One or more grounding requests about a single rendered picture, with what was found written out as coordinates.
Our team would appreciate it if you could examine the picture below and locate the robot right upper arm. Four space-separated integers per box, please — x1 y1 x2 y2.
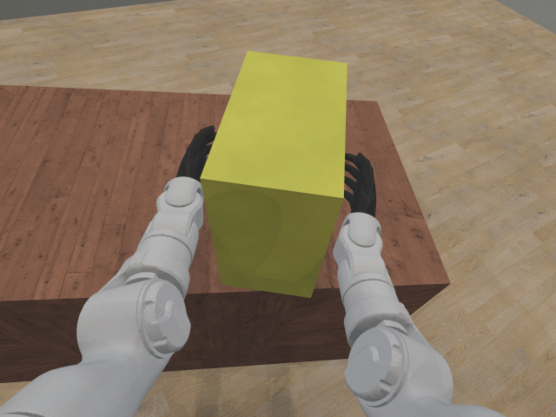
344 327 506 417

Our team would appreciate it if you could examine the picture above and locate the left robot hand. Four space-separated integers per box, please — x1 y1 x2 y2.
176 125 217 182

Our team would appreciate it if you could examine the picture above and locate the robot left upper arm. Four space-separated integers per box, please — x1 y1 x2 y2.
0 278 191 417

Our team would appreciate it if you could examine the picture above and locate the left robot forearm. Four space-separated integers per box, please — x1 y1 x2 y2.
76 176 204 352

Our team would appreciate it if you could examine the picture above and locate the pedestal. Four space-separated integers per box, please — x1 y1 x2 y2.
0 85 451 383

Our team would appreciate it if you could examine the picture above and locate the right robot forearm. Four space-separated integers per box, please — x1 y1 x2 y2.
333 212 433 349

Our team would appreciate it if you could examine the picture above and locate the carton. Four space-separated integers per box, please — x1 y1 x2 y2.
200 51 348 298

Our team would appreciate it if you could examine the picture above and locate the right robot hand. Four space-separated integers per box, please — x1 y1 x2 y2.
344 153 376 218

